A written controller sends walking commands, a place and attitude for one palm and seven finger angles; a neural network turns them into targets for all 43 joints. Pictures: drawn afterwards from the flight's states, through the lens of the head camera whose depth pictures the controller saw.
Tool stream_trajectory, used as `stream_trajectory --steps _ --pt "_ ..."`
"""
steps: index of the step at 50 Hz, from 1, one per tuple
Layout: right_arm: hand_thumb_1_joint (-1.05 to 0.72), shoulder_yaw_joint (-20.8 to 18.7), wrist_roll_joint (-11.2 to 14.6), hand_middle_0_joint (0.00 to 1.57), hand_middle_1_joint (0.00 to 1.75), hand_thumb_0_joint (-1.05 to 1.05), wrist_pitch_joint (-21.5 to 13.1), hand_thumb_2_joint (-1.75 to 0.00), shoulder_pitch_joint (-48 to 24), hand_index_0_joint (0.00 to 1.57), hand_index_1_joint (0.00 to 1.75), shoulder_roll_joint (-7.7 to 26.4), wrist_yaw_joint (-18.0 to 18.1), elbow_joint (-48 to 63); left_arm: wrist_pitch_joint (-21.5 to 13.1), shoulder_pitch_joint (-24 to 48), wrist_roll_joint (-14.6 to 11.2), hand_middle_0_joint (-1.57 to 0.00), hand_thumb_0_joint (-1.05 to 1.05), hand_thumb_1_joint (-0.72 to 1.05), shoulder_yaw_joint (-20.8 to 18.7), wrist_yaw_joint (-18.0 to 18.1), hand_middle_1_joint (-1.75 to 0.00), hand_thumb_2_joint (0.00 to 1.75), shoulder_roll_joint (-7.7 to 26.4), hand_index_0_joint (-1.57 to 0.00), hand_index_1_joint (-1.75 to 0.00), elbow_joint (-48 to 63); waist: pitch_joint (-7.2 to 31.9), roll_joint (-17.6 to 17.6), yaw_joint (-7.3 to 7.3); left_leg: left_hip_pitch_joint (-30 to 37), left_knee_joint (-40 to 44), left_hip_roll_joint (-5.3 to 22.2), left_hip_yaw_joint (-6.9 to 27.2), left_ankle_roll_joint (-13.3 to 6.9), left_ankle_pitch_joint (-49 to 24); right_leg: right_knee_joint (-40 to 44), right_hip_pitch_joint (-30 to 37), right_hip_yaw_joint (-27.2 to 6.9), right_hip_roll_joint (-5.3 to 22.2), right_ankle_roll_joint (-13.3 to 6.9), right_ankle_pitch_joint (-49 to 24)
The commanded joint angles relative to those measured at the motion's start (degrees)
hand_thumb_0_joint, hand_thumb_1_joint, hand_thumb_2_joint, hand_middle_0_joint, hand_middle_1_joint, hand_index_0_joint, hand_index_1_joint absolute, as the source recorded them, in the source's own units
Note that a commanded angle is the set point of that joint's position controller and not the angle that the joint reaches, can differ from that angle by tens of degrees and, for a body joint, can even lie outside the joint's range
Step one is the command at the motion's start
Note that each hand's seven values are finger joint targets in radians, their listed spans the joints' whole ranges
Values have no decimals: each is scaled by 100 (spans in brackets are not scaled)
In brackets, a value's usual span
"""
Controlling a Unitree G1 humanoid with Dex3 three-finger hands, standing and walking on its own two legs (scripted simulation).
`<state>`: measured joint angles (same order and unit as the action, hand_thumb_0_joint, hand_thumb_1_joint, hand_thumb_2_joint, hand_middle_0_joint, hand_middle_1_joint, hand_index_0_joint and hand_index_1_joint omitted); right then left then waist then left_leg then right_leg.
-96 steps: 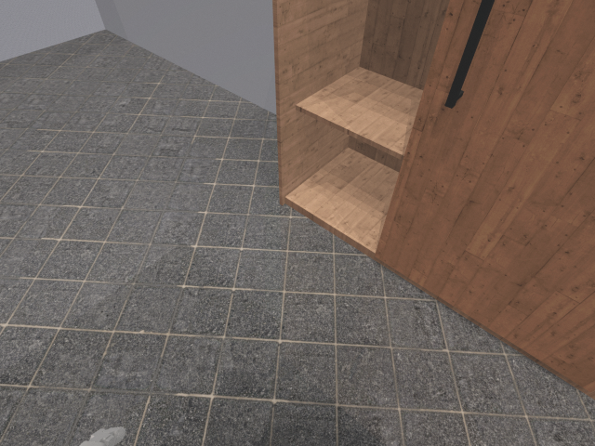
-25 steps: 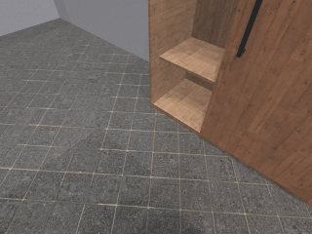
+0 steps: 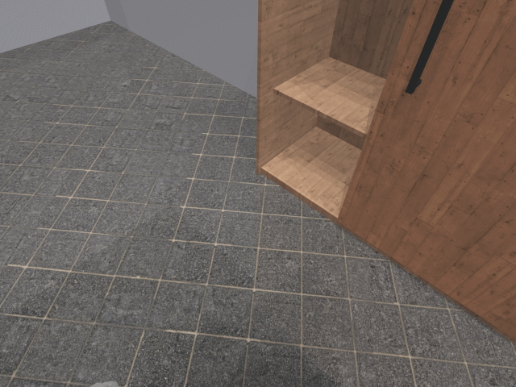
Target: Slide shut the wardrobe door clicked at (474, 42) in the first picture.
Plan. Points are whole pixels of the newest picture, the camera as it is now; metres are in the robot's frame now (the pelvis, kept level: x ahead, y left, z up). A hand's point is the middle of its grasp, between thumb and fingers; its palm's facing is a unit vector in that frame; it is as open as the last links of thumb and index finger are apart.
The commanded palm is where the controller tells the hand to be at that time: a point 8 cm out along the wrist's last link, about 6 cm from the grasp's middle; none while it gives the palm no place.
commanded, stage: walk to a spot facing it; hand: right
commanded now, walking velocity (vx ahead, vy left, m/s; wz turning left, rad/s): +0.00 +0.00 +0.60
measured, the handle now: (439, 26) +0.86 -0.40 +0.19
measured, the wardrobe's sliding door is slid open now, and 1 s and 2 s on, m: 0.51 0.51 0.51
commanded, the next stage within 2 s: none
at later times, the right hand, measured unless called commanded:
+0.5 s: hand out of the picture +0.04 -0.15 -0.16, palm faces -0.15 +0.97 -0.19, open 7.4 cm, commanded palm none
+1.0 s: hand (344, 265) +0.41 -0.18 -0.17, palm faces -0.45 +0.88 -0.18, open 7.4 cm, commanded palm none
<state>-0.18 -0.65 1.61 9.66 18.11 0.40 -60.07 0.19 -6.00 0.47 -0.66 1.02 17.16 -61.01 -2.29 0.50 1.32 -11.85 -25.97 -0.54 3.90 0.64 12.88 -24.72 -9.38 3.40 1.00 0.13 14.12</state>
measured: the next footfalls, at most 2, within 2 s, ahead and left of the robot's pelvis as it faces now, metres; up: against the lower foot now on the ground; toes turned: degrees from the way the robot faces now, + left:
right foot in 0.74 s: +0.29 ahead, -0.06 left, +0.00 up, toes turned +18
left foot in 1.42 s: +0.34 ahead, +0.14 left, +0.00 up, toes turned +54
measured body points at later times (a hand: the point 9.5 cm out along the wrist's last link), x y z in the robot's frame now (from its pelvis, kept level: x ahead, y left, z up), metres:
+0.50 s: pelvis +0.05 +0.04 +0.00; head +0.07 +0.05 +0.45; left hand +0.08 +0.31 -0.14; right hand +0.05 -0.20 -0.14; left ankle -0.01 +0.12 -0.74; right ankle +0.12 -0.11 -0.66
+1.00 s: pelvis +0.25 -0.03 +0.00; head +0.27 -0.07 +0.45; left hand +0.14 +0.20 -0.12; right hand +0.43 -0.23 -0.16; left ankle +0.17 +0.12 -0.62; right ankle +0.26 -0.08 -0.74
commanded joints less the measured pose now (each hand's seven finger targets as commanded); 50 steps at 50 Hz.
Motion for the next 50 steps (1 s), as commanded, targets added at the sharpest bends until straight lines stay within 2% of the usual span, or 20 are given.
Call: stream_trajectory --steps 1,5,8,9,10,11,12,15,17,26,31,33,35,36,37,38,39,41,44,50 --pt "-90 -233 -43 20 30 0 53 -90 128 20 30 634 -5 567 23 -257 31 -20 0 90 -301 79 -30 90 906 -20 -30 473 213 -374 -149 -789 -603 261 246 -85 -1108 225 289 -569 1101 -275 -844" --pt "-90 -328 -44 20 30 0 124 -90 311 20 30 363 -60 811 -21 -194 48 -20 0 90 -400 66 -30 90 948 -20 -30 725 321 -1122 -97 -1075 -2641 132 -256 54 1662 633 56 -935 2087 -1020 -1349" --pt "-90 -404 -69 20 30 0 71 -90 975 20 30 208 -192 740 -9 266 94 -20 0 90 -441 20 -30 90 921 -20 -30 893 418 -814 324 -19 -1517 307 -424 -21 1261 10 -634 -379 1863 -639 539" --pt "-90 -442 -100 20 30 0 17 -90 1473 20 30 293 -196 585 31 330 69 -20 0 90 -433 -12 -30 90 834 -20 -30 936 478 -156 571 707 -663 191 -414 -41 814 -966 -1274 -49 1473 -333 1417" --pt "-90 -535 -180 20 30 0 -96 -90 1758 20 30 801 -123 534 84 156 26 -20 0 90 -337 -54 -30 90 325 -20 -30 1054 184 1892 623 1010 922 1195 1560 -353 1827 -2953 -2523 646 501 152 2290" --pt "-90 -551 -103 20 30 0 -142 -90 1864 20 30 1102 -18 607 34 399 74 -20 0 90 -282 -87 -30 90 181 -20 -30 1327 -280 2431 609 589 1884 2078 3624 -796 1764 -4078 -3420 140 57 247 2314" --pt "-90 -552 -64 20 30 0 -175 -90 1741 20 30 953 42 697 1 508 86 -20 0 90 -339 -117 -30 90 398 -20 -30 1375 -480 1511 472 360 1973 2023 3275 -976 1957 -4220 -3327 -440 327 150 1561" --pt "-90 -462 -38 20 30 0 -360 -90 1202 20 30 440 20 801 -121 192 98 -20 0 90 -388 -176 -30 90 360 -20 -30 1105 -331 647 98 208 1577 1446 2373 -957 1216 -4161 -2928 -426 576 200 405" --pt "-90 -442 -34 20 30 0 -446 -90 1397 20 30 327 -10 720 -123 50 106 -20 0 90 -388 -181 -30 90 179 -20 -30 1029 -182 307 40 345 1415 1250 1908 -995 215 -4015 -2819 -335 528 286 90" --pt "-90 -451 -82 20 30 0 -546 -90 2071 20 30 124 35 422 -190 465 79 -20 0 90 -372 -191 -30 90 -73 -20 -30 1327 -87 625 225 1107 1295 1126 1790 -1150 -691 -3225 -3314 -222 504 430 -181" --pt "-90 -475 -124 20 30 0 -508 -90 2022 20 30 188 85 386 -278 780 36 -20 0 90 -342 -207 -30 90 -188 -20 -30 1537 -255 832 302 944 1049 1124 1867 -1148 -1287 -2099 -2696 -114 311 317 165" --pt "-90 -520 -131 20 30 0 -487 -90 1737 20 30 274 99 467 -340 511 -3 -20 0 90 -344 -192 -30 90 -172 -20 -30 1509 -186 917 155 553 767 1104 1848 -1067 -1544 -1426 -1809 -131 225 215 325" --pt "-90 -576 -88 20 30 0 -488 -90 1315 20 30 295 82 581 -411 -685 -1 -20 0 90 -405 -89 -30 90 28 -20 -30 1154 183 656 -414 -297 -247 637 1485 -796 -1735 -361 139 -95 61 123 -169" --pt "-90 -578 -31 20 30 0 -487 -90 1294 20 30 133 36 629 -437 -1673 16 -20 0 90 -497 4 -30 90 473 -20 -30 854 808 -94 -782 -929 -1469 185 1102 -622 -1205 -189 1639 -441 567 58 -185" --pt "-90 -539 45 20 30 0 -457 -90 1567 20 30 -255 -49 706 -468 -2316 108 -20 0 90 -648 27 -30 90 1124 -20 -30 689 1299 -1964 -810 -2271 -3433 -560 190 -243 1797 373 2549 -2735 2480 -390 166" --pt "-90 -531 5 20 30 0 -447 -90 1499 20 30 -213 -41 772 -391 -2201 72 -20 0 90 -575 23 -30 90 1097 -20 -30 768 1073 -1707 -678 -2514 -4385 -305 224 -211 2016 1084 1796 -3526 2973 -659 978" --pt "-90 -558 -45 20 30 0 -399 -90 1346 20 30 -101 -54 762 -355 -1628 75 -20 0 90 -517 18 -30 90 797 -20 -30 938 511 -1181 -476 -2514 -4794 52 237 -212 1642 1367 906 -3270 2827 -742 1853" --pt "-90 -600 -135 20 30 0 -319 -90 1038 20 30 -179 -184 715 -438 -1009 79 -20 0 90 -338 20 -30 90 158 -20 -30 1030 -402 -738 -162 -2501 -5032 407 -19 -162 731 1558 -339 -2066 2251 -462 1588" --pt "-90 -578 -145 20 30 0 -134 -90 1316 20 30 -439 -259 594 -567 -1049 44 -20 0 90 -253 65 -30 90 -184 -20 -30 860 -327 -893 122 -2165 -4835 442 -204 -52 -76 1349 -509 -463 1632 62 -267" --pt "-90 -603 -152 20 30 0 58 -90 980 20 30 -508 -215 720 -582 -1640 5 -20 0 90 -225 137 -30 90 -272 -20 -30 584 -207 -649 112 -2810 -4808 393 -328 108 -611 1004 170 467 1565 360 -3001"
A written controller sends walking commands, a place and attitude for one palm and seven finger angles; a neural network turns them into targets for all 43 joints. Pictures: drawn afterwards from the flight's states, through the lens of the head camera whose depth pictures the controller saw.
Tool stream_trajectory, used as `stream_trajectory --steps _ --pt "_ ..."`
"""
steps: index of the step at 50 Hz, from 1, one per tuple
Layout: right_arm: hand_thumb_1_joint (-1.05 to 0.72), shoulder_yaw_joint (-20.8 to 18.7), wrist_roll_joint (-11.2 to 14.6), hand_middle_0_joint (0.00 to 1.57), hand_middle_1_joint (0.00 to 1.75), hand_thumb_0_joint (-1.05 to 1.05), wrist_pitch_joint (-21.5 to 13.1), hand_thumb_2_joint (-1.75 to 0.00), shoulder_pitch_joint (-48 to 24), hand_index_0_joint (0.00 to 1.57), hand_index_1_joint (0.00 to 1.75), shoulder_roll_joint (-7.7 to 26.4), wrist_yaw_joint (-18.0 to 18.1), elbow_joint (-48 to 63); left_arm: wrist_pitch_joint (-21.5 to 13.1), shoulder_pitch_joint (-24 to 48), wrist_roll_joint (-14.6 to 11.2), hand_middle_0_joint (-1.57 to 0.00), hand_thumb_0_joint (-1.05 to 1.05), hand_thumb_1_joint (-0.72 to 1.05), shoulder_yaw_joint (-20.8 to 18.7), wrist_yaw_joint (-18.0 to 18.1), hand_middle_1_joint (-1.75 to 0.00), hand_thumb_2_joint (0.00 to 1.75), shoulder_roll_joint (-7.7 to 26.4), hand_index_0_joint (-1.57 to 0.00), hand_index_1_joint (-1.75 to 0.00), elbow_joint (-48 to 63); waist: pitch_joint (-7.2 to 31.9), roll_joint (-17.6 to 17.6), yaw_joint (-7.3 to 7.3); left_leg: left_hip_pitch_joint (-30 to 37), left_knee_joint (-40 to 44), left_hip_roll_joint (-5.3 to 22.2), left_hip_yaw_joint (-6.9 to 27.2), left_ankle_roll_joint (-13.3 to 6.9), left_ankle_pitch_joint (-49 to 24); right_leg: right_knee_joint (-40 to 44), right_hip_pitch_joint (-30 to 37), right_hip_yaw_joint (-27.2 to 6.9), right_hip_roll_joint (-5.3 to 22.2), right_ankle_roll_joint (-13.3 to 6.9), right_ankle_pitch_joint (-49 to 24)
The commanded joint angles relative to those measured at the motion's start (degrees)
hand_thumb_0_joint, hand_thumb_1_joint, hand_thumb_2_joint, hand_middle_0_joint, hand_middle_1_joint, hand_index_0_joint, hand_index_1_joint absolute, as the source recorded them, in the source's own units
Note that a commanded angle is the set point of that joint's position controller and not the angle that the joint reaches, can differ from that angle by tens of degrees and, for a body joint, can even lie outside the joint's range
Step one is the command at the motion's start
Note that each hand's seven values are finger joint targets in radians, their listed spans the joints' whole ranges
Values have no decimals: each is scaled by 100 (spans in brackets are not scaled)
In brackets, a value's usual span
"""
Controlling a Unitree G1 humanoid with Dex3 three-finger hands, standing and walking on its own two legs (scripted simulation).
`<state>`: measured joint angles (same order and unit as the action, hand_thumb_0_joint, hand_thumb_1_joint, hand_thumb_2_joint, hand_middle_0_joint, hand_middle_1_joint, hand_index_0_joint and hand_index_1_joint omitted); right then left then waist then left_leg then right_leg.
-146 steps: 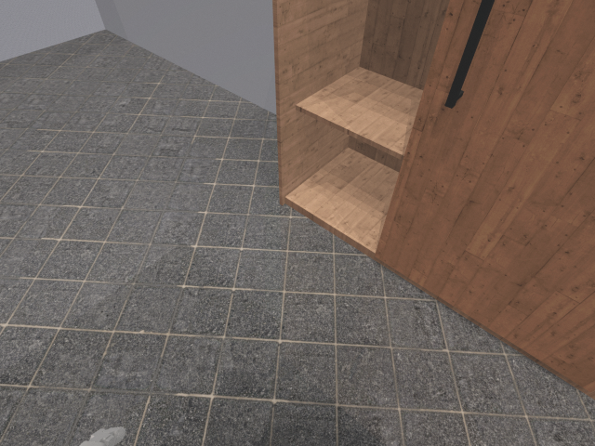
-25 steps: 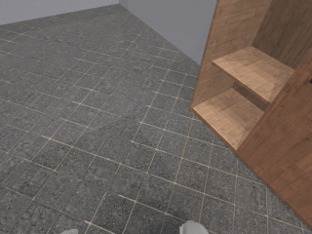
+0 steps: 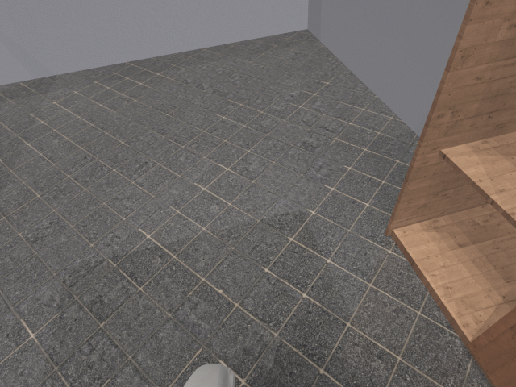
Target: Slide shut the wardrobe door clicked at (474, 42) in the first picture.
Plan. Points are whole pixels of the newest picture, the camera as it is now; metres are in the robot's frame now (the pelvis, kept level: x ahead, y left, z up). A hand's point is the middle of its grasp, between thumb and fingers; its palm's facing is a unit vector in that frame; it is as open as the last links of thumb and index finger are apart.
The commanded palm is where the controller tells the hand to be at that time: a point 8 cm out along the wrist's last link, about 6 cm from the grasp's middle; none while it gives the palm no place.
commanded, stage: walk to a spot facing it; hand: right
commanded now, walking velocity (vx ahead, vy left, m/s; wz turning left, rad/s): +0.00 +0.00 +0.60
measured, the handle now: out of the picture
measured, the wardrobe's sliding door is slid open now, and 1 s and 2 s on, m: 0.51 0.51 0.51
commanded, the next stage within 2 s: none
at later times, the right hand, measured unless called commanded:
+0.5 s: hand (343, 331) +0.27 -0.14 -0.19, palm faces -0.24 +0.96 -0.16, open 7.4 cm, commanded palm none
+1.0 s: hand (378, 280) +0.38 -0.23 -0.18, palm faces -0.48 +0.85 -0.21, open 7.4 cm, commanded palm none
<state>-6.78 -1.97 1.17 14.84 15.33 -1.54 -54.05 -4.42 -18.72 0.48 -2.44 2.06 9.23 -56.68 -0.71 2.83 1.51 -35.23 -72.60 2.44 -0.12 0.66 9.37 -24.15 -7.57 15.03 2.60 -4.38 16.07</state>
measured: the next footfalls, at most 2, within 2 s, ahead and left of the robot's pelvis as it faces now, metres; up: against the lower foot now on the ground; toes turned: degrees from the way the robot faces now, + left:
left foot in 0.42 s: +0.17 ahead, +0.09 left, +0.00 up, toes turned +21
right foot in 0.78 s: +0.30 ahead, -0.15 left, +0.00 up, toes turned +23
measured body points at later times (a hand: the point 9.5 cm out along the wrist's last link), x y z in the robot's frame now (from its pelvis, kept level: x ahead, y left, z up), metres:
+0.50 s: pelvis +0.13 -0.01 -0.03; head +0.17 +0.00 +0.42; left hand +0.03 +0.20 -0.18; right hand +0.29 -0.19 -0.18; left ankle +0.13 +0.08 -0.74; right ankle +0.04 -0.10 -0.66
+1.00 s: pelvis +0.20 -0.08 +0.00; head +0.25 -0.10 +0.44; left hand +0.15 +0.17 -0.12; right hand +0.40 -0.28 -0.16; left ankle +0.08 +0.02 -0.64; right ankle +0.26 -0.16 -0.74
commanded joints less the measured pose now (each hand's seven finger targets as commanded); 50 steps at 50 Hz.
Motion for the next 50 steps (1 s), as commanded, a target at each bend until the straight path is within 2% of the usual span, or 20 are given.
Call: stream_trajectory --steps 1,9,13,15,18,19,20,21,22,23,25,27,34,37,38,39,40,41,44,50 --pt "-90 66 -20 20 30 0 117 -90 322 20 30 -245 -20 150 -111 -465 13 -20 0 90 -45 44 -30 90 550 -20 -30 109 -350 -834 51 -551 -36 74 11 117 -235 846 156 -626 1414 802 -3615" --pt "-90 181 31 20 30 0 158 -90 -841 20 30 -285 -9 434 65 -1050 84 -20 0 90 -47 105 -30 90 609 -20 -30 -238 -466 -879 -339 -676 1519 25 -549 60 207 432 1217 -275 1635 331 -4785" --pt "-90 203 41 20 30 0 149 -90 -1044 20 30 -319 26 528 173 -1041 104 -20 0 90 -94 94 -30 90 682 -20 -30 -290 -458 -943 -356 -242 2268 -88 -846 -106 713 148 1377 59 1758 43 -5291" --pt "-90 184 25 20 30 0 114 -90 -966 20 30 -264 57 547 219 -1066 101 -20 0 90 -141 76 -30 90 734 -20 -30 -283 -327 -929 -308 126 2552 -245 -995 -216 931 -255 1415 150 1824 18 -6022" --pt "-90 117 14 20 30 0 -37 -90 -185 20 30 -70 109 433 253 -777 53 -20 0 90 -226 12 -30 90 993 -20 -30 -107 266 -1212 116 1341 3336 -465 -1076 -384 941 -1515 1245 292 1860 64 -6626" --pt "-90 68 -2 20 30 0 -118 -90 327 20 30 131 136 295 258 -624 6 -20 0 90 -238 -41 -30 90 1018 -20 -30 10 523 -1080 372 2345 3987 -334 -833 -498 386 -2513 570 248 1849 231 -6039" --pt "-90 -34 -18 20 30 0 -193 -90 1059 20 30 557 188 111 293 -454 -91 -20 0 90 -218 -79 -30 90 860 -20 -30 238 1131 -62 694 4109 4300 678 670 -1098 -2148 -4376 -1012 371 1260 588 -3458" --pt "-90 -98 115 20 30 0 -217 -90 1323 20 30 1000 279 16 264 -61 -95 -20 0 90 -170 -73 -30 90 532 -20 -30 553 1394 715 636 4868 4390 2088 2951 -1972 -5822 -6008 -2662 -133 94 958 1955" --pt "-90 -87 184 20 30 0 -172 -90 1096 20 30 1035 354 44 309 323 -65 -20 0 90 -179 -6 -30 90 631 -20 -30 681 1197 266 597 4553 4531 2073 2470 -2155 -5437 -5968 -2722 -1222 303 809 1914" --pt "-90 -39 168 20 30 0 -171 -90 637 20 30 743 377 213 358 497 -15 -20 0 90 -191 -47 -30 90 472 -20 -30 778 469 22 431 3755 4759 1705 1878 -1770 -4560 -5644 -2834 -1393 490 773 1309" --pt "-90 37 146 20 30 0 -169 -90 -113 20 30 538 400 401 491 440 42 -20 0 90 -173 -67 -30 90 457 -20 -30 656 134 -187 -82 2607 5080 1379 1549 -1438 -2959 -4960 -2438 -1489 658 842 986" --pt "-90 68 72 20 30 0 -189 -90 -487 20 30 457 395 520 588 181 58 -20 0 90 -170 -39 -30 90 365 -20 -30 558 -29 -54 -368 1805 5168 1106 1156 -1281 -2692 -4266 -1957 -1425 555 915 948" --pt "-90 -46 13 20 30 0 -50 -90 -274 20 30 705 205 570 499 732 16 -20 0 90 -164 -43 -30 90 493 -20 -30 879 210 819 -143 1784 4746 524 1430 -1020 -1920 -2138 -1343 -1074 25 939 533" --pt "-90 -85 59 20 30 0 26 -90 -419 20 30 770 190 701 413 556 -12 -20 0 90 -188 2 -30 90 718 -20 -30 911 608 791 -268 1952 4176 418 1540 -721 -2015 -794 -585 -999 -87 913 -19" --pt "-90 -46 104 20 30 0 49 -90 -428 20 30 603 191 758 360 358 -4 -20 0 90 -231 24 -30 90 946 -20 -30 853 760 240 -378 1479 3713 201 1383 -467 -1513 -8 260 -1238 238 826 -613" --pt "-90 22 156 20 30 0 69 -90 -240 20 30 224 166 875 315 269 52 -20 0 90 -335 21 -30 90 1490 -20 -30 908 947 -1353 -381 402 2666 -501 817 -98 737 462 1054 -2710 1673 404 -1495" --pt "-90 48 108 20 30 0 65 -90 -110 20 30 174 143 921 359 228 77 -20 0 90 -386 -1 -30 90 1869 -20 -30 984 879 -2136 -360 -39 1222 -583 277 133 2758 487 887 -3395 2758 -159 -2569" --pt "-90 -10 54 20 30 0 107 -90 -46 20 30 406 161 758 388 487 108 -20 0 90 -320 -17 -30 90 1575 -20 -30 1001 698 -1589 -319 186 462 -344 517 174 2536 518 210 -3085 2625 -296 -2070" --pt "-90 -81 26 20 30 0 128 -90 -84 20 30 450 22 717 328 1216 108 -20 0 90 -169 3 -30 90 1176 -20 -30 1235 -38 -1371 -25 102 -140 -131 263 261 1642 587 -508 -1963 1817 -97 -1967" --pt "-90 17 73 20 30 0 218 -90 -300 20 30 179 -27 754 333 488 82 -20 0 90 -237 -16 -30 90 1099 -20 -30 919 188 -1250 -246 183 517 9 -71 380 1295 583 244 -1248 1693 -142 -2006"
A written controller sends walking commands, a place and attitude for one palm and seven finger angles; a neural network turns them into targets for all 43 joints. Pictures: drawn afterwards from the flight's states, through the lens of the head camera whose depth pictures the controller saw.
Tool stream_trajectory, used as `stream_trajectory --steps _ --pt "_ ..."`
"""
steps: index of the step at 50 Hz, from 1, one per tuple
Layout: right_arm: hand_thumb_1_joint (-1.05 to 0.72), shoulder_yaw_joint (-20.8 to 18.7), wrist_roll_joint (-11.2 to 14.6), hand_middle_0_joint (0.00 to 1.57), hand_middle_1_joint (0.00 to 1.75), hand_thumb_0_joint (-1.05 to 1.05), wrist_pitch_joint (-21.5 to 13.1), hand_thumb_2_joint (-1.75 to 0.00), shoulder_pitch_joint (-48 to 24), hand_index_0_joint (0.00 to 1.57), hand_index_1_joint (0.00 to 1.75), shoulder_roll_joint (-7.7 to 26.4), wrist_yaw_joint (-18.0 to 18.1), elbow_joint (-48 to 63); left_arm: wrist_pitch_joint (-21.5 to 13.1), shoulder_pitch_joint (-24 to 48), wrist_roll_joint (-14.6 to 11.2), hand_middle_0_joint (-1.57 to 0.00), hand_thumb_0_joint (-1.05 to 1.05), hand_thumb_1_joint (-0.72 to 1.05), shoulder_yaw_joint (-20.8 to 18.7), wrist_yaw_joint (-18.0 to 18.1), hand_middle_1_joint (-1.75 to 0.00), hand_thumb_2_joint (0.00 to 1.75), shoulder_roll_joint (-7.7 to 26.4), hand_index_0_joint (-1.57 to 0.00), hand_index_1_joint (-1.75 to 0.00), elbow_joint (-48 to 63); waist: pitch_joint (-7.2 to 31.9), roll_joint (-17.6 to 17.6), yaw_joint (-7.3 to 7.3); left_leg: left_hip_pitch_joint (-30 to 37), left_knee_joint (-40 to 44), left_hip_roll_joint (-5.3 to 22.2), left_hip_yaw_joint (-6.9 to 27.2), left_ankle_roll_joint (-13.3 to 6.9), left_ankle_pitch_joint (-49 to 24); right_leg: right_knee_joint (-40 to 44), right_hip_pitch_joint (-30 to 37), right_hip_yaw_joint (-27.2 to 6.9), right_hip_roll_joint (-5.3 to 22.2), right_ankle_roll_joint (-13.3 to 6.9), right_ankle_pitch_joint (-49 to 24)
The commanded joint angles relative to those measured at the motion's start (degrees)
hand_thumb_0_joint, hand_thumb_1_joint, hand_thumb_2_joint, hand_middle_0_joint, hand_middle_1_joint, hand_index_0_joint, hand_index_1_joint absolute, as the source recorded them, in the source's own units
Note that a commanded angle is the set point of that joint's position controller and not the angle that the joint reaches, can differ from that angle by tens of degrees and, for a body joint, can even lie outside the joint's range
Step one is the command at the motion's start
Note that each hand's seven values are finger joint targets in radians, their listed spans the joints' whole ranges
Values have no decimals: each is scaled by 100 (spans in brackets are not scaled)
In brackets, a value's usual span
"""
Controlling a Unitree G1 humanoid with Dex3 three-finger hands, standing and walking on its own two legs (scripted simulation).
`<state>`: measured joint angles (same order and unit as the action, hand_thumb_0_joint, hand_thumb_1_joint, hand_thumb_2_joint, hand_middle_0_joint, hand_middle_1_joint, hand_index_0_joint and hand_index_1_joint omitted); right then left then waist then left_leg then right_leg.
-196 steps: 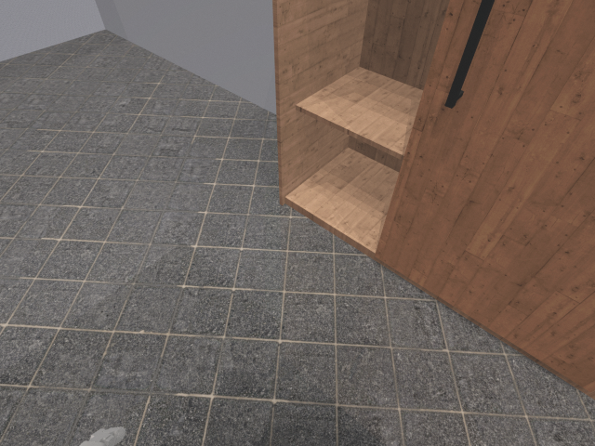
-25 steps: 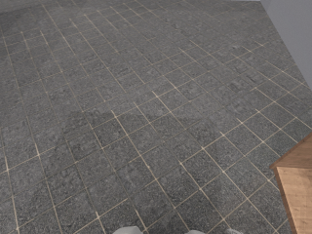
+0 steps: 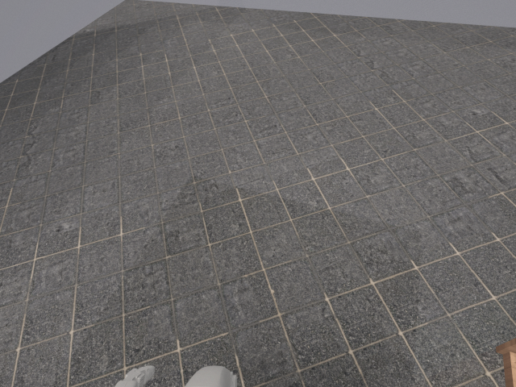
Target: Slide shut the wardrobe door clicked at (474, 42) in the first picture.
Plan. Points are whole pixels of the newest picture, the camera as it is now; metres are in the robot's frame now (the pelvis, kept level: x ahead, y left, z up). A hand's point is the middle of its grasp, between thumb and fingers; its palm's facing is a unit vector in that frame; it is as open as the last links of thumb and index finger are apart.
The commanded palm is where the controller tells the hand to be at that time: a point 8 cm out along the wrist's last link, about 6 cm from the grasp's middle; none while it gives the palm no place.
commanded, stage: walk to a spot facing it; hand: right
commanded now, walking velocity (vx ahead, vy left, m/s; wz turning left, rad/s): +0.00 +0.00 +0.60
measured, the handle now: out of the picture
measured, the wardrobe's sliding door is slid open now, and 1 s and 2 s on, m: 0.51 0.51 0.51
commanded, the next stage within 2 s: turn to face it in 1.32 s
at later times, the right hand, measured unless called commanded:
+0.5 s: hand out of the picture +0.15 -0.11 -0.15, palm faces -0.28 +0.93 -0.25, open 7.4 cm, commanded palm none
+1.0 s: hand (349, 324) +0.26 -0.15 -0.17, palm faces -0.51 +0.85 -0.17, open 7.4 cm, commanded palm none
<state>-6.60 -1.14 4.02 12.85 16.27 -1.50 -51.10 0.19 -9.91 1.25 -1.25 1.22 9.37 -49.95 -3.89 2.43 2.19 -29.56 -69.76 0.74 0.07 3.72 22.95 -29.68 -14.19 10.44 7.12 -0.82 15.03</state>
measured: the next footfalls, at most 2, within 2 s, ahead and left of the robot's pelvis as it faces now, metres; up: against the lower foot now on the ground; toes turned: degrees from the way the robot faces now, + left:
left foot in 0.26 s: +0.01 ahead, +0.14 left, +0.00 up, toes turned +18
right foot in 0.76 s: +0.17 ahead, -0.05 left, +0.00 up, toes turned +23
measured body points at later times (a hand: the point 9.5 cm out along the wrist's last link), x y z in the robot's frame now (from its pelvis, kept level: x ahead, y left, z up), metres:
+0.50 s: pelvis +0.00 +0.04 +0.00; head +0.01 +0.07 +0.45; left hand -0.05 +0.30 -0.16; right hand +0.16 -0.16 -0.13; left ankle -0.03 +0.13 -0.74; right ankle +0.04 -0.11 -0.67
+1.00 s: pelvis +0.12 +0.00 +0.01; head +0.15 -0.02 +0.46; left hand +0.02 +0.23 -0.12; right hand +0.29 -0.20 -0.16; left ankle +0.03 +0.14 -0.63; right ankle +0.14 -0.07 -0.74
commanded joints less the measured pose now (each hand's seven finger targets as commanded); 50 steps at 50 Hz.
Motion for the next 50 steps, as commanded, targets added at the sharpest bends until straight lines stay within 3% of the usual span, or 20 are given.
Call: stream_trajectory --steps 1,7,9,11,12,13,14,15,16,19,23,33,36,37,39,40,41,44,46,50 --pt "-90 9 -2 20 30 0 -52 -90 -150 20 30 43 -28 490 -123 -422 6 -20 0 90 -380 62 -30 90 1128 -20 -30 202 477 -1261 -312 -400 441 240 -127 84 -7 1182 967 -762 1355 -560 -1772" --pt "-90 87 0 20 30 0 -105 -90 -480 20 30 -95 -20 579 -77 -635 38 -20 0 90 -507 -2 -30 90 1269 -20 -30 -18 535 -1372 -479 316 2124 254 -514 -37 297 909 1023 -268 1628 -606 -2098" --pt "-90 101 -3 20 30 0 -158 -90 -419 20 30 -91 0 556 -59 -618 44 -20 0 90 -550 -31 -30 90 1324 -20 -30 -61 632 -1468 -457 666 2758 152 -612 -153 212 615 998 -144 1662 -509 -2245" --pt "-90 70 -6 20 30 0 -229 -90 -30 20 30 11 34 444 -41 -561 18 -20 0 90 -558 -51 -30 90 1318 -20 -30 -80 831 -1198 -205 1549 3918 87 -665 -287 -773 -90 672 231 1540 -156 -2051" --pt "-90 17 -34 20 30 0 -312 -90 285 20 30 343 72 347 -28 -681 -30 -20 0 90 -526 -82 -30 90 1187 -20 -30 -65 1044 -446 -35 2510 4692 418 -234 -444 -1649 -1033 40 452 1290 191 -1515" --pt "-90 -105 -87 20 30 0 -396 -90 625 20 30 1054 163 248 0 -555 -47 -20 0 90 -378 -107 -30 90 702 -20 -30 186 973 1549 168 3408 5043 1866 1829 -974 -3706 -2348 -1770 522 431 538 1648" --pt "-90 -168 14 20 30 0 -356 -90 840 20 30 1321 238 181 78 -293 -27 -20 0 90 -336 -53 -30 90 714 -20 -30 340 1104 1485 269 3164 4786 2388 2265 -1474 -5195 -3373 -2168 -260 148 602 2267" --pt "-90 -128 38 20 30 0 -327 -90 706 20 30 1160 270 195 130 -326 -57 -20 0 90 -351 -15 -30 90 741 -20 -30 297 987 888 140 2883 4742 2231 1715 -1614 -4669 -3757 -2131 -671 240 549 1925" --pt "-90 -138 32 20 30 0 -330 -90 398 20 30 985 296 254 155 -181 -35 -20 0 90 -324 -9 -30 90 724 -20 -30 286 833 1262 64 2813 4916 1825 1694 -1441 -3841 -3791 -2375 -817 270 554 1644" --pt "-90 27 59 20 30 0 -392 -90 -135 20 30 531 256 339 154 -256 52 -20 0 90 -397 -98 -30 90 910 -20 -30 83 535 643 -192 2316 5254 1213 1240 -1200 -2005 -3682 -2121 -821 240 658 515" --pt "-90 26 30 20 30 0 -522 -90 171 20 30 615 182 197 90 -108 81 -20 0 90 -407 -157 -30 90 911 -20 -30 76 337 459 -89 2202 5560 1128 1551 -1310 -789 -3103 -2084 -743 97 704 334" --pt "-90 -2 -21 20 30 0 -589 -90 468 20 30 713 137 59 -143 476 -7 -20 0 90 -373 -196 -30 90 795 -20 -30 462 68 667 40 1822 5619 1094 2348 -1467 -120 -1263 -1317 -849 -317 525 631" --pt "-90 -20 1 20 30 0 -546 -90 190 20 30 676 130 101 -233 -161 -34 -20 0 90 -375 -124 -30 90 788 -20 -30 289 197 564 -302 865 5051 748 2182 -1208 -59 -33 378 -717 -538 445 140" --pt "-90 12 18 20 30 0 -530 -90 91 20 30 479 106 146 -276 -655 -44 -20 0 90 -397 -47 -30 90 979 -20 -30 125 368 54 -526 283 4493 375 1875 -992 -45 493 1401 -746 -414 431 81" --pt "-90 131 71 20 30 0 -537 -90 113 20 30 -88 9 334 -286 -1638 42 -20 0 90 -587 1 -30 90 1926 -20 -30 -46 785 -2364 -883 -1283 1524 -541 317 -440 1119 1854 2320 -3557 2050 -194 2483" --pt "-90 51 -5 20 30 0 -511 -90 -99 20 30 139 -10 401 -255 -1378 47 -20 0 90 -545 -1 -30 90 1855 -20 -30 48 251 -1661 -802 -1311 836 -75 390 -424 885 2262 1391 -3778 2408 -483 3183" --pt "-90 -11 -64 20 30 0 -459 -90 73 20 30 248 -31 215 -265 -861 42 -20 0 90 -425 -10 -30 90 1390 -20 -30 133 -66 -1450 -502 -1068 492 83 413 -391 335 2361 659 -3277 1975 -306 3047" --pt "-90 -15 -86 20 30 0 -383 -90 351 20 30 60 -173 -63 -401 -427 -3 -20 0 90 -265 39 -30 90 971 -20 -30 129 -270 -968 -167 -868 -13 320 130 -285 -742 2239 340 -1677 1356 15 1394" --pt "-90 7 -91 20 30 0 -331 -90 433 20 30 -119 -141 -128 -455 -787 -21 -20 0 90 -229 67 -30 90 822 -20 -30 -58 -124 -981 -164 -887 -102 281 87 -213 -1091 1949 672 -980 1107 206 -273" --pt "-90 48 -62 20 30 0 -233 -90 270 20 30 -260 -93 -86 -456 -1185 -47 -20 0 90 -204 104 -30 90 730 -20 -30 -331 -26 -930 -171 -1041 -2 298 -115 -84 -1157 1471 1018 -271 1129 23 -2724"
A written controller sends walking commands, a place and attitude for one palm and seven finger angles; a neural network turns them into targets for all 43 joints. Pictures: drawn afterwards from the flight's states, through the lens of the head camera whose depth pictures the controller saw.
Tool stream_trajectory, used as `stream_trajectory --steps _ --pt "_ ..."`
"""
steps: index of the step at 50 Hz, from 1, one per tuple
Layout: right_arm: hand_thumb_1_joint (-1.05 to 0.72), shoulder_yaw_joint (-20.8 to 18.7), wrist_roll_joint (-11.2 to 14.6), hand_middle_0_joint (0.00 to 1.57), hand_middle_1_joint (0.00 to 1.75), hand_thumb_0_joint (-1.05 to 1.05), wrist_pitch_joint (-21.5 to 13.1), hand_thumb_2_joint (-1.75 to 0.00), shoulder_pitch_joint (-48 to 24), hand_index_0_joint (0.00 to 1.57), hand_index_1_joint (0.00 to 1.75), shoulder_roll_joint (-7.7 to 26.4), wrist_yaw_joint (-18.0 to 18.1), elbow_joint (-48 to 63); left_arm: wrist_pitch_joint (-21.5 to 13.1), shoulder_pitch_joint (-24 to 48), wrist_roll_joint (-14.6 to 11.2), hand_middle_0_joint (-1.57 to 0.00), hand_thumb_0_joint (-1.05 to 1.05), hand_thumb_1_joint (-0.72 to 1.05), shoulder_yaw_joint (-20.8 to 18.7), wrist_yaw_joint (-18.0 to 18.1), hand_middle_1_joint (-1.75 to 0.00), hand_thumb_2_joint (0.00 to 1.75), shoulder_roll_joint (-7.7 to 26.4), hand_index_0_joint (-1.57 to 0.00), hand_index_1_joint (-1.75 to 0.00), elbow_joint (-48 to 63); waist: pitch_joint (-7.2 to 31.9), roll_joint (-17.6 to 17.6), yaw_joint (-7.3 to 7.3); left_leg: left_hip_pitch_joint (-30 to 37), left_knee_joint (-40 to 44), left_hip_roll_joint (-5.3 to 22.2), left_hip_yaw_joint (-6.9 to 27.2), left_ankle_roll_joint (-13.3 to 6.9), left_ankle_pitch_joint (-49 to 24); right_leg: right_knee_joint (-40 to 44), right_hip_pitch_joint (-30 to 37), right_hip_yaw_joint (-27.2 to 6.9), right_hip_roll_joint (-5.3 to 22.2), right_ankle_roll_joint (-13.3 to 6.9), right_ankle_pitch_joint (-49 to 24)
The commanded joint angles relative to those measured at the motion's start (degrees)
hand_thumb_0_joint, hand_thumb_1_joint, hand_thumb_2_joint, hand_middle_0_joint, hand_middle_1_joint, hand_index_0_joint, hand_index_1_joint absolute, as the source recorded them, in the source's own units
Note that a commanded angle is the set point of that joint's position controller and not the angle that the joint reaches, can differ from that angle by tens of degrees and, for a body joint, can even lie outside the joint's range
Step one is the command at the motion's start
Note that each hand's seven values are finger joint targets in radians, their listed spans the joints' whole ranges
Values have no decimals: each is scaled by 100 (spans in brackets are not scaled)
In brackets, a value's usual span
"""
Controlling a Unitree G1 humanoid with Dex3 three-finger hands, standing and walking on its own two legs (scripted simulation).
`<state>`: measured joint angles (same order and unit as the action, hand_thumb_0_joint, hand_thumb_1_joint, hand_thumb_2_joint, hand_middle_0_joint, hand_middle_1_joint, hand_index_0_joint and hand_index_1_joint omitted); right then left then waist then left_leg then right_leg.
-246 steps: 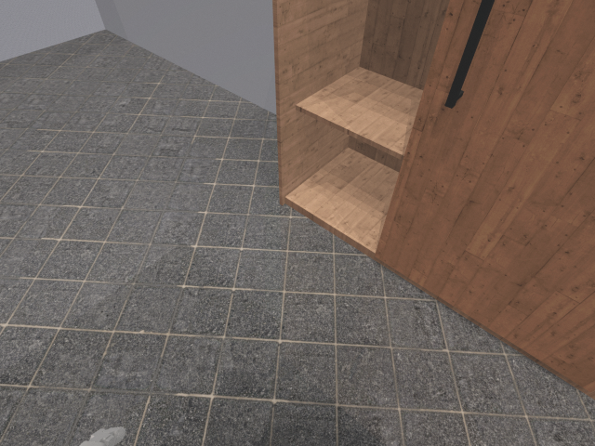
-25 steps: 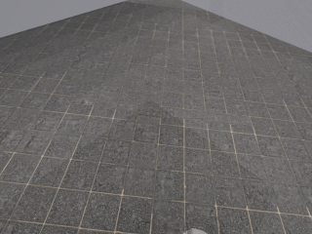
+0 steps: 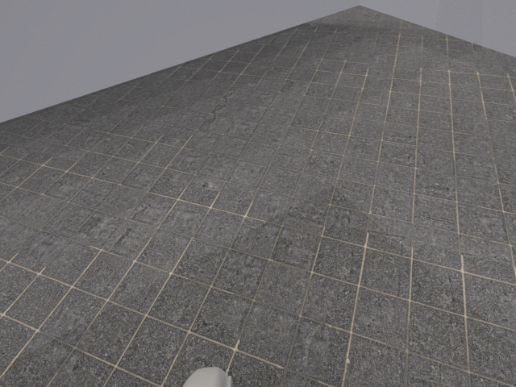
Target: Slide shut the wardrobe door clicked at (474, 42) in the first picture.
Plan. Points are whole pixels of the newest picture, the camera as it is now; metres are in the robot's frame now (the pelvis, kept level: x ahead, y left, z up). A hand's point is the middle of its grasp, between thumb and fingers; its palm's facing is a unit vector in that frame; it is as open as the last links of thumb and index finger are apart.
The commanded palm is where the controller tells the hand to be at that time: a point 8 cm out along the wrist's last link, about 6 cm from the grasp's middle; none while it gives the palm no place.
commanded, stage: walk to a spot facing it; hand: right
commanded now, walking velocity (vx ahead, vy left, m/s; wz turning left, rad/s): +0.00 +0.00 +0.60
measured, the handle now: out of the picture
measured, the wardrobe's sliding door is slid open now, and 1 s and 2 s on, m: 0.51 0.51 0.51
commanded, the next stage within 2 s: turn to face it in 0.32 s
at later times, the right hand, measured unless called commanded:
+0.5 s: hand (320, 317) +0.29 -0.10 -0.18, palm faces -0.29 +0.93 -0.22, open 7.4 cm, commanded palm none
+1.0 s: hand (394, 361) +0.21 -0.23 -0.18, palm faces -0.01 +0.97 -0.22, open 7.4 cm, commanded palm none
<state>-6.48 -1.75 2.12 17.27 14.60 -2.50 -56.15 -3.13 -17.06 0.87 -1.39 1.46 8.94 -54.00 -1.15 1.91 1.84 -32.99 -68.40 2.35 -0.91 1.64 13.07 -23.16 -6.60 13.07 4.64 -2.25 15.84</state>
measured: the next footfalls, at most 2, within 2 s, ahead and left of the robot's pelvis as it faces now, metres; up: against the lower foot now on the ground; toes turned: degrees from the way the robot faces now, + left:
left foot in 0.34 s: +0.17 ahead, +0.14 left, +0.00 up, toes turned +19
right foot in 0.72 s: +0.23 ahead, -0.08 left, +0.00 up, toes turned +5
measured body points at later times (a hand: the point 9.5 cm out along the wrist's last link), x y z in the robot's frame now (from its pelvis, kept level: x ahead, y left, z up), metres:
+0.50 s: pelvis +0.11 +0.03 -0.02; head +0.15 +0.05 +0.42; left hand +0.06 +0.27 -0.18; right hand +0.31 -0.15 -0.16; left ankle +0.13 +0.12 -0.75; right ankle +0.11 -0.12 -0.66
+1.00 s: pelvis +0.15 -0.02 +0.00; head +0.19 -0.05 +0.44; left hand +0.16 +0.22 -0.14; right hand +0.21 -0.28 -0.17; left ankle +0.09 +0.16 -0.66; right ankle +0.19 -0.08 -0.75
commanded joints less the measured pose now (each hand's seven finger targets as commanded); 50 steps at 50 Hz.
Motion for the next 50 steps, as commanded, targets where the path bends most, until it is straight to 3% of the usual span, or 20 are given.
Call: stream_trajectory --steps 1,9,11,14,15,16,17,18,20,22,25,31,35,36,37,38,39,40,44,50 --pt "-90 49 -4 20 30 0 -21 -90 -260 20 30 -128 14 448 -114 -555 -7 -20 0 90 -194 81 -30 90 770 -20 -30 8 -331 -921 -151 -747 -57 145 -85 147 -184 748 313 -421 1389 132 -3112" --pt "-90 173 23 20 30 0 -18 -90 -1463 20 30 -230 38 783 42 -1046 81 -20 0 90 -275 74 -30 90 759 -20 -30 -388 -445 -1125 -524 -477 1827 97 -644 31 204 233 866 55 1559 -290 -4018" --pt "-90 182 15 20 30 0 -63 -90 -1530 20 30 -235 58 825 83 -1052 84 -20 0 90 -317 62 -30 90 826 -20 -30 -418 -333 -1137 -499 -147 2300 -41 -756 -89 359 -60 959 173 1626 -299 -4530" --pt "-90 123 -6 20 30 0 -201 -90 -754 20 30 55 116 691 117 -922 19 -20 0 90 -409 21 -30 90 1039 -20 -30 -310 318 -1063 -88 1237 3354 -363 -901 -299 180 -1439 926 388 1624 -76 -5432" --pt "-90 47 -25 20 30 0 -292 -90 -91 20 30 294 143 500 123 -766 -32 -20 0 90 -407 -16 -30 90 1051 -20 -30 -199 710 -799 305 2604 4067 -185 -662 -418 -700 -2572 142 448 1571 187 -4724" --pt "-90 -63 -27 20 30 0 -385 -90 561 20 30 930 218 345 151 -834 -117 -20 0 90 -331 -72 -30 90 771 -20 -30 6 1464 555 505 4657 3903 1257 1270 -1026 -3492 -4238 -1814 436 820 563 -630" --pt "-90 -146 145 20 30 0 -369 -90 784 20 30 1341 303 220 168 -590 -109 -20 0 90 -305 -13 -30 90 597 -20 -30 192 1896 1164 465 5129 3784 2345 2642 -1740 -6434 -5861 -2888 -194 64 799 2350" --pt "-90 -132 195 20 30 0 -299 -90 598 20 30 1230 378 281 213 -320 -113 -20 0 90 -314 54 -30 90 704 -20 -30 302 1704 587 416 4678 3947 2258 2066 -1897 -5902 -5846 -2823 -1025 339 682 2013" --pt "-90 -48 180 20 30 0 -229 -90 -256 20 30 908 421 558 307 -37 -45 -20 0 90 -301 6 -30 90 632 -20 -30 309 906 375 112 3466 4292 1650 1747 -1522 -4061 -5404 -2807 -1161 588 722 1205" --pt "-90 100 125 20 30 0 -263 -90 -784 20 30 544 445 649 448 -199 32 -20 0 90 -264 26 -30 90 531 -20 -30 78 337 60 -257 2103 4707 1349 1090 -1242 -3503 -4953 -2275 -1159 536 710 838" --pt "-90 193 47 20 30 0 -323 -90 -1047 20 30 380 438 636 551 -829 29 -20 0 90 -187 7 -30 90 350 -20 -30 -245 429 246 -613 1554 4853 977 407 -1061 -2837 -4415 -1802 -1095 316 658 471" --pt "-90 258 20 20 30 0 -306 -90 -800 20 30 286 403 443 430 -124 -36 -20 0 90 -135 -73 -30 90 351 -20 -30 -99 182 866 -280 1799 4908 997 165 -1042 -1503 -2416 -1438 -898 29 581 461" --pt "-90 170 68 20 30 0 -214 -90 -632 20 30 378 452 393 376 -78 -9 -20 0 90 -196 -119 -30 90 496 -20 -30 -49 82 291 -272 1783 4094 1194 -18 -713 -1293 -905 -796 -875 -8 528 -449" --pt "-90 173 96 20 30 0 -163 -90 -492 20 30 233 449 436 342 -245 3 -20 0 90 -244 -139 -30 90 730 -20 -30 -62 167 -555 -300 1474 3426 902 -313 -409 -574 -332 -476 -1527 385 351 -1377" --pt "-90 205 139 20 30 0 -124 -90 -335 20 30 -68 433 532 321 -320 48 -20 0 90 -324 -123 -30 90 1190 -20 -30 18 41 -1973 -273 806 2534 244 -702 28 1018 188 -464 -3000 1457 -223 -2721" --pt "-90 212 112 20 30 0 -103 -90 -589 20 30 -25 442 662 364 -353 96 -20 0 90 -374 -103 -30 90 1322 -20 -30 52 -148 -2017 -386 662 1380 6 -478 90 2248 686 -859 -3576 1934 -774 -2761" --pt "-90 188 61 20 30 0 -65 -90 -719 20 30 60 454 631 348 -255 99 -20 0 90 -365 -47 -30 90 1278 -20 -30 7 -186 -2089 -363 497 751 126 -76 54 2030 838 -988 -3601 1713 -790 -2209" --pt "-90 131 38 20 30 0 -56 -90 -766 20 30 127 428 592 340 -122 83 -20 0 90 -344 -13 -30 90 1103 -20 -30 73 -202 -1642 -321 256 427 157 68 62 1648 864 -978 -3449 1474 -699 -1811" --pt "-90 87 56 20 30 0 -102 -90 -645 20 30 119 336 501 294 136 33 -20 0 90 -352 1 -30 90 1125 -20 -30 246 384 -773 -228 58 235 162 143 189 785 639 -254 -2759 923 -516 -1726" --pt "-90 65 66 20 30 0 -67 -90 -724 20 30 191 373 531 318 -152 8 -20 0 90 -450 -24 -30 90 1215 -20 -30 204 745 -849 -400 -40 646 123 249 352 720 636 301 -3111 798 -573 -1510"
